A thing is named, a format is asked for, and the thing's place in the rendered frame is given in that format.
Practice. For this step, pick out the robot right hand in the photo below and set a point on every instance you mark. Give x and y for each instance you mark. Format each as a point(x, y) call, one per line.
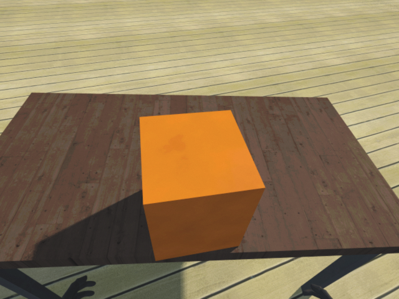
point(317, 291)

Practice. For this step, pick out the robot left hand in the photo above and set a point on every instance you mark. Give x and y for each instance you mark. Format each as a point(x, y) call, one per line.
point(80, 283)

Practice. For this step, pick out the table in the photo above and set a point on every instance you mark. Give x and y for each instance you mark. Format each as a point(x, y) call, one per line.
point(71, 185)

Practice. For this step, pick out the carton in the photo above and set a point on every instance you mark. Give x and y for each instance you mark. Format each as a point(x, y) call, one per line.
point(200, 184)

